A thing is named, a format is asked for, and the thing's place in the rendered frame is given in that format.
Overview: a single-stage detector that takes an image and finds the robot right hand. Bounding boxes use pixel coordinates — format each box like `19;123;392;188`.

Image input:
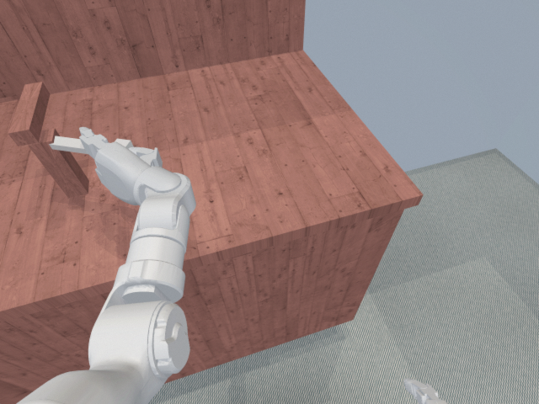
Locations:
404;378;448;404

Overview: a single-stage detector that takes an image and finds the counter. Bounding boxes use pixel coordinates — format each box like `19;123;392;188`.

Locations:
0;0;423;404

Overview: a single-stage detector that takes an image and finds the left robot upper arm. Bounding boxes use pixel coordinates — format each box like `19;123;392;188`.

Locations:
16;300;190;404

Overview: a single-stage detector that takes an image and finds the robot left forearm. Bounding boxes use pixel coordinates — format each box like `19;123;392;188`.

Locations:
88;166;196;365

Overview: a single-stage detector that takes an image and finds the tap lever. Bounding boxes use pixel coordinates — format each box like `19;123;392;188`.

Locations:
49;136;134;154

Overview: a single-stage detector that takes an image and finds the robot left hand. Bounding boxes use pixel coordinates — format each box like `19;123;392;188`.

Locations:
79;127;163;205

